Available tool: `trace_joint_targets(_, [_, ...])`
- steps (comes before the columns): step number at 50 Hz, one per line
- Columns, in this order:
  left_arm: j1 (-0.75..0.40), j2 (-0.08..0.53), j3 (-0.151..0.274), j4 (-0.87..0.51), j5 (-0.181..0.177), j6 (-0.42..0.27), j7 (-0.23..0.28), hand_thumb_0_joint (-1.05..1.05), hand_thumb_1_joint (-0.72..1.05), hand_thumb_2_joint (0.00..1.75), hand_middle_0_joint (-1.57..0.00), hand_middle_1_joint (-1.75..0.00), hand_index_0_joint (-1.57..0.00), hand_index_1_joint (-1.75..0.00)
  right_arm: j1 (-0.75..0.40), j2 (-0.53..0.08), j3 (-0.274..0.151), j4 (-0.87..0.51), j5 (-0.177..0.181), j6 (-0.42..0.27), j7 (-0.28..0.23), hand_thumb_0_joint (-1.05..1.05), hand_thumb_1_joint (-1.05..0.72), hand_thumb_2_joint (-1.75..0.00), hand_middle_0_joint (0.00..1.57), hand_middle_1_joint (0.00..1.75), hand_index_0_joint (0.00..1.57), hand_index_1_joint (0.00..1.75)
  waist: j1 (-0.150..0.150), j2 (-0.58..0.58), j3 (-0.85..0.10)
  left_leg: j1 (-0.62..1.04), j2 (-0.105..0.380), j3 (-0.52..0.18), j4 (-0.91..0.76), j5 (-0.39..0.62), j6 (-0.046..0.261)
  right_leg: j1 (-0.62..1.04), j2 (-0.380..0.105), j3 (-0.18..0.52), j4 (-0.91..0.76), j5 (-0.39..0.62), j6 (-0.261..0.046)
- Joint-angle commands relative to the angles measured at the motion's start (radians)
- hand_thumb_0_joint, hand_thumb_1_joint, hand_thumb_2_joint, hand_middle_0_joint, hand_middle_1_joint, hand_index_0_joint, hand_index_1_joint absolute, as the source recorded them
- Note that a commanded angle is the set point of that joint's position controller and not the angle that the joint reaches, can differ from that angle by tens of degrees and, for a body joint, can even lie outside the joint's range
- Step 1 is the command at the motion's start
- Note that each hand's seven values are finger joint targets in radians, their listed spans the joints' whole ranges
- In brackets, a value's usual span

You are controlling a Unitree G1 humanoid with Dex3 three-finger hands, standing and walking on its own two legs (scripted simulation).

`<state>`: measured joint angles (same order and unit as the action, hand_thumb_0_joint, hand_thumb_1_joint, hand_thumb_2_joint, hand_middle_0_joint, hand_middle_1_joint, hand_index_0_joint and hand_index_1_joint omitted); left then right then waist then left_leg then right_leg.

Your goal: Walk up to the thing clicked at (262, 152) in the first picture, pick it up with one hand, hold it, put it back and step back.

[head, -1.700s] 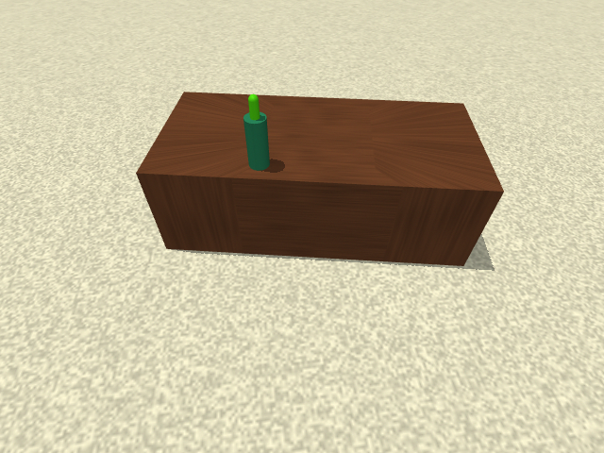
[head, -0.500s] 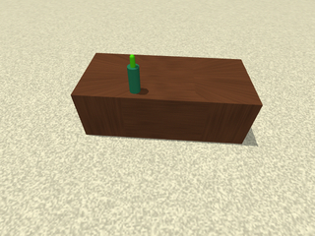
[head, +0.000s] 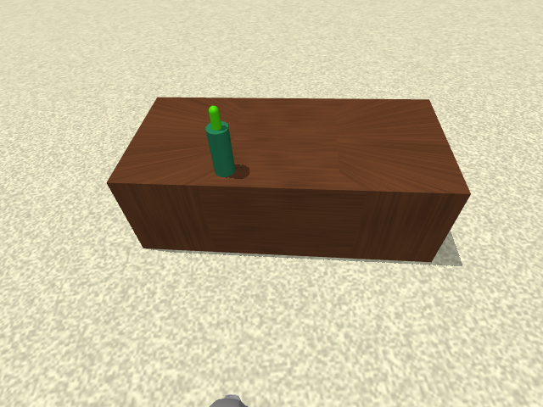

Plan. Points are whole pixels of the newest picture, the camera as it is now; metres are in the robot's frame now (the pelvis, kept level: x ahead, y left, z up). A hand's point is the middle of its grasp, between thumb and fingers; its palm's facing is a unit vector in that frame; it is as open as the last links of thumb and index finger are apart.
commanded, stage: walk up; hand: left
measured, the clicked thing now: (219, 141) +0.99 +0.21 -0.22
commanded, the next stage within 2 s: none
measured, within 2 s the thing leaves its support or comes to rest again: neither
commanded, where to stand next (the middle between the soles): +0.58 +0.02 m, yaw -2 degrees
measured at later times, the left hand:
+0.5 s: hand (125, 346) +0.27 +0.29 -0.14, palm faces -0.07 -0.93 -0.35, open 7.4 cm
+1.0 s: hand (156, 278) +0.40 +0.26 -0.13, palm faces -0.01 -0.91 -0.42, open 7.4 cm
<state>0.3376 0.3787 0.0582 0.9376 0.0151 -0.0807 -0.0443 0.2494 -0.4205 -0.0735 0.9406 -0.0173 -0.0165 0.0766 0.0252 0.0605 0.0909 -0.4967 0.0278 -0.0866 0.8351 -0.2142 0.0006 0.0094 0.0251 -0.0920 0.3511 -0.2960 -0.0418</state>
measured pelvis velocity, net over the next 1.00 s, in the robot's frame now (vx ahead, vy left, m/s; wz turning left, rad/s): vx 0.38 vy -0.01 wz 0.00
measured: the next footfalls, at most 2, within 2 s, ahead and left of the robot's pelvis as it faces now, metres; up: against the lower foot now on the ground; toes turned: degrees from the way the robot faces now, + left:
left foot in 0.14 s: +0.24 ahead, +0.13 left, +0.00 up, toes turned +4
right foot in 0.62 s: +0.41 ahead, -0.14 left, +0.00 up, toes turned -6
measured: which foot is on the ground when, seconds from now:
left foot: up 0.00-0.12, down 0.14-0.64, up 0.66-1.00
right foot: down 0.00-0.20, up 0.22-0.60, down 0.62-1.00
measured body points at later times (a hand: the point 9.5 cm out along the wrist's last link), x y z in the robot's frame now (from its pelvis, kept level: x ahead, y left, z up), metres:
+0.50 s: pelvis +0.21 +0.02 +0.00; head +0.22 +0.02 +0.45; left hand +0.28 +0.34 -0.11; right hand +0.28 -0.30 -0.10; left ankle +0.20 +0.13 -0.74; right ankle +0.32 -0.14 -0.70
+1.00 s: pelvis +0.38 -0.01 +0.00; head +0.41 -0.04 +0.44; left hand +0.40 +0.31 -0.10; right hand +0.47 -0.33 -0.13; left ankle +0.50 +0.14 -0.71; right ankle +0.37 -0.13 -0.74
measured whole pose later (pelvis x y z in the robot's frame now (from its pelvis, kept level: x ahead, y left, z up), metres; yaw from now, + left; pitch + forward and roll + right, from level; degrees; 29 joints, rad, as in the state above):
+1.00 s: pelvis +0.38 -0.01 +0.00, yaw +0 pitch -3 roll +0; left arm 0.39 0.39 0.04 0.82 0.02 -0.10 -0.03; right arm 0.26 -0.42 -0.07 0.84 -0.02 0.00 0.08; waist 0.04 0.06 0.10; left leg -0.48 0.06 -0.03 0.75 -0.23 0.00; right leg -0.14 -0.04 -0.09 0.49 -0.30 -0.01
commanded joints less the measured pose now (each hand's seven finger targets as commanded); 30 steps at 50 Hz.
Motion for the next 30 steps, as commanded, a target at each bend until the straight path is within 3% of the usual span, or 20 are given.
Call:
trace_joint_targets(1, [-0.011,0.269,0.077,-0.105,0.0,-0.024,0.018,0.0,0.9,0.9,-0.2,-0.3,-0.2,-0.3,-0.132,-0.137,-0.032,-0.145,-0.003,-0.031,0.005,0.0,-0.9,-0.9,0.2,0.3,0.2,0.3,0.038,-0.181,0.057,0.017,0.032,0.092,-0.223,0.117,0.008,-0.066,-0.219,0.098,-0.114,0.378,-0.087])
trace_joint_targets(3, [0.016,0.273,0.07,-0.103,-0.003,-0.019,0.02,0.0,0.9,0.9,-0.2,-0.3,-0.2,-0.3,-0.161,-0.132,-0.036,-0.16,-0.005,-0.037,0.002,0.0,-0.9,-0.9,0.2,0.3,0.2,0.3,0.051,-0.172,0.024,0.084,0.031,0.125,-0.259,0.151,0.026,-0.063,-0.238,0.098,-0.08,0.411,-0.095])
trace_joint_targets(5, [0.008,0.282,0.068,-0.113,-0.01,-0.012,0.024,0.0,0.9,0.9,-0.2,-0.3,-0.2,-0.3,-0.118,-0.138,-0.044,-0.154,-0.011,-0.04,-0.005,0.0,-0.9,-0.9,0.2,0.3,0.2,0.3,0.028,-0.158,0.001,0.157,0.02,0.143,-0.28,0.115,0.047,-0.072,-0.255,0.109,-0.008,0.436,-0.11])
trace_joint_targets(6, [-0.002,0.289,0.068,-0.122,-0.013,-0.01,0.027,0.0,0.9,0.9,-0.2,-0.3,-0.2,-0.3,-0.058,-0.145,-0.052,-0.143,-0.016,-0.043,-0.01,0.0,-0.9,-0.9,0.2,0.3,0.2,0.3,-0.011,-0.137,-0.029,0.224,0.007,0.144,-0.317,0.095,0.062,-0.072,-0.249,0.11,0.086,0.491,-0.112])
trace_joint_targets(7, [0.004,0.275,0.06,-0.133,-0.017,-0.007,0.03,0.0,0.9,0.9,-0.2,-0.3,-0.2,-0.3,0.034,-0.169,-0.064,-0.123,-0.026,-0.049,-0.016,0.0,-0.9,-0.9,0.2,0.3,0.2,0.3,-0.058,-0.061,-0.087,0.359,-0.012,0.151,-0.358,0.096,0.082,-0.108,-0.211,0.072,0.262,0.513,-0.095])
trace_joint_targets(8, [0.045,0.231,0.043,-0.144,-0.023,-0.003,0.033,0.0,0.9,0.9,-0.2,-0.3,-0.2,-0.3,0.17,-0.221,-0.087,-0.096,-0.042,-0.055,-0.024,0.0,-0.9,-0.9,0.2,0.3,0.2,0.3,-0.114,0.051,-0.178,0.565,0.027,0.067,-0.374,0.007,0.137,-0.235,-0.152,0.042,0.506,0.437,-0.058])
trace_joint_targets(9, [0.103,0.158,0.028,-0.155,-0.037,0.001,0.034,0.0,0.9,0.9,-0.2,-0.3,-0.2,-0.3,0.247,-0.29,-0.111,-0.104,-0.053,-0.058,-0.035,0.0,-0.9,-0.9,0.2,0.3,0.2,0.3,-0.127,0.248,-0.263,0.746,0.246,-0.272,-0.408,-0.08,0.207,-0.462,-0.018,0.036,0.753,0.036,-0.012])
trace_joint_targets(10, [0.132,0.222,0.045,-0.137,-0.046,0.009,0.043,0.0,0.9,0.9,-0.2,-0.3,-0.2,-0.3,0.242,-0.318,-0.116,-0.12,-0.017,-0.059,-0.039,0.0,-0.9,-0.9,0.2,0.3,0.2,0.3,-0.133,0.204,-0.309,0.82,0.398,-0.624,-0.515,-0.093,0.329,-0.601,0.077,0.116,0.893,-0.268,-0.014])
trace_joint_targets(11, [0.081,0.271,0.043,-0.127,-0.03,0.011,0.05,0.0,0.9,0.9,-0.2,-0.3,-0.2,-0.3,0.197,-0.3,-0.121,-0.132,0.008,-0.058,-0.044,0.0,-0.9,-0.9,0.2,0.3,0.2,0.3,-0.122,0.106,-0.263,0.739,0.414,-0.592,-0.527,-0.109,0.348,-0.616,-0.009,0.202,0.934,-0.255,-0.029])
trace_joint_targets(12, [0.039,0.277,0.037,-0.134,-0.025,0.004,0.044,0.0,0.9,0.9,-0.2,-0.3,-0.2,-0.3,0.143,-0.26,-0.101,-0.153,0.02,-0.054,-0.05,0.0,-0.9,-0.9,0.2,0.3,0.2,0.3,-0.108,0.032,-0.189,0.595,0.37,-0.43,-0.542,-0.019,0.302,-0.591,-0.031,0.231,0.943,-0.192,-0.024])
trace_joint_targets(13, [0.059,0.255,0.035,-0.128,-0.034,0.004,0.037,0.0,0.9,0.9,-0.2,-0.3,-0.2,-0.3,0.075,-0.23,-0.079,-0.174,0.021,-0.056,-0.054,0.0,-0.9,-0.9,0.2,0.3,0.2,0.3,-0.065,0.013,-0.133,0.498,0.308,-0.253,-0.545,0.059,0.241,-0.543,-0.054,0.256,0.897,-0.122,-0.022])
trace_joint_targets(15, [0.107,0.222,0.034,-0.114,-0.035,0.011,0.021,0.0,0.9,0.9,-0.2,-0.3,-0.2,-0.3,0.036,-0.194,-0.058,-0.182,0.027,-0.067,-0.055,0.0,-0.9,-0.9,0.2,0.3,0.2,0.3,-0.026,0.043,-0.052,0.361,0.239,-0.086,-0.56,0.18,0.185,-0.483,-0.073,0.206,0.795,-0.058,-0.006])
trace_joint_targets(18, [0.096,0.197,0.037,-0.119,-0.025,0.018,0.006,0.0,0.9,0.9,-0.2,-0.3,-0.2,-0.3,0.047,-0.192,-0.057,-0.199,0.012,-0.079,-0.052,0.0,-0.9,-0.9,0.2,0.3,0.2,0.3,-0.032,0.074,-0.031,0.326,0.207,0.002,-0.564,0.233,0.205,-0.476,-0.08,0.151,0.687,-0.004,0.028])
trace_joint_targets(20, [0.066,0.196,0.039,-0.131,-0.017,0.018,-0.007,0.0,0.9,0.9,-0.2,-0.3,-0.2,-0.3,0.028,-0.202,-0.059,-0.21,0.011,-0.085,-0.046,0.0,-0.9,-0.9,0.2,0.3,0.2,0.3,-0.023,0.097,0.028,0.269,0.206,0.023,-0.612,0.081,0.22,-0.49,-0.11,0.129,0.579,0.037,0.04])
trace_joint_targets(22, [0.012,0.202,0.044,-0.147,-0.008,0.018,-0.02,0.0,0.9,0.9,-0.2,-0.3,-0.2,-0.3,0.017,-0.222,-0.063,-0.214,0.008,-0.085,-0.038,0.0,-0.9,-0.9,0.2,0.3,0.2,0.3,-0.036,0.112,0.06,0.238,0.21,0.018,-0.651,-0.107,0.232,-0.496,-0.132,0.095,0.459,0.063,0.049])
trace_joint_targets(24, [-0.022,0.206,0.052,-0.152,-0.005,0.01,-0.027,0.0,0.9,0.9,-0.2,-0.3,-0.2,-0.3,0.015,-0.237,-0.066,-0.222,0.008,-0.084,-0.033,0.0,-0.9,-0.9,0.2,0.3,0.2,0.3,-0.036,0.119,0.052,0.205,0.219,0.008,-0.639,-0.19,0.221,-0.428,-0.138,0.089,0.343,0.105,0.038])
trace_joint_targets(27, [-0.01,0.214,0.064,-0.129,-0.004,0.0,-0.025,0.0,0.9,0.9,-0.2,-0.3,-0.2,-0.3,0.003,-0.234,-0.061,-0.233,0.01,-0.074,-0.028,0.0,-0.9,-0.9,0.2,0.3,0.2,0.3,-0.022,0.083,0.014,0.171,0.214,0.008,-0.568,-0.224,0.205,-0.319,-0.111,0.071,0.272,0.15,0.026])
trace_joint_targets(29, [0.055,0.216,0.07,-0.103,0.002,-0.01,-0.017,0.0,0.9,0.9,-0.2,-0.3,-0.2,-0.3,-0.002,-0.225,-0.056,-0.236,0.011,-0.064,-0.028,0.0,-0.9,-0.9,0.2,0.3,0.2,0.3,0.023,0.02,-0.035,0.171,0.19,0.031,-0.445,-0.18,0.178,-0.2,-0.077,0.032,0.209,0.176,0.022])
trace_joint_targets(30, [0.112,0.242,0.079,-0.084,0.005,-0.019,-0.008,0.0,0.9,0.9,-0.2,-0.3,-0.2,-0.3,0.015,-0.191,-0.044,-0.24,0.01,-0.061,-0.029,0.0,-0.9,-0.9,0.2,0.3,0.2,0.3,0.048,-0.052,-0.076,0.146,0.156,0.061,-0.308,-0.128,0.152,-0.094,-0.067,0.048,0.202,0.131,0.013])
